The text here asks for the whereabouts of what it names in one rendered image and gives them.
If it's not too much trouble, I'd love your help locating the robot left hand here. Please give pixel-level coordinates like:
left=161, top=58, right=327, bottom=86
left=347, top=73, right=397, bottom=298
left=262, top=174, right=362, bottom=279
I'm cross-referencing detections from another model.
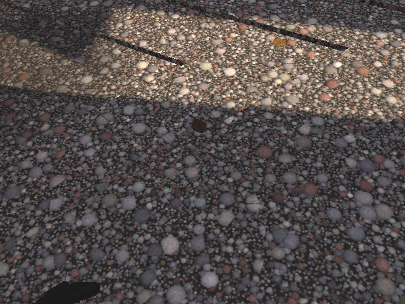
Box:
left=32, top=281, right=100, bottom=304

